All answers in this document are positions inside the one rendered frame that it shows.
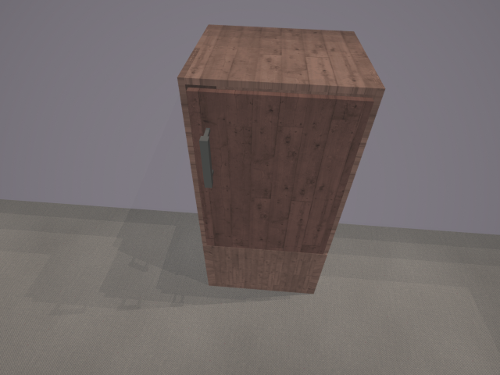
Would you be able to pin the handle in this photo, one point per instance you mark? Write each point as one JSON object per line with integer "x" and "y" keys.
{"x": 206, "y": 159}

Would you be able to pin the cupboard door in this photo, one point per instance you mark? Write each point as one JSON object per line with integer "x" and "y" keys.
{"x": 281, "y": 164}

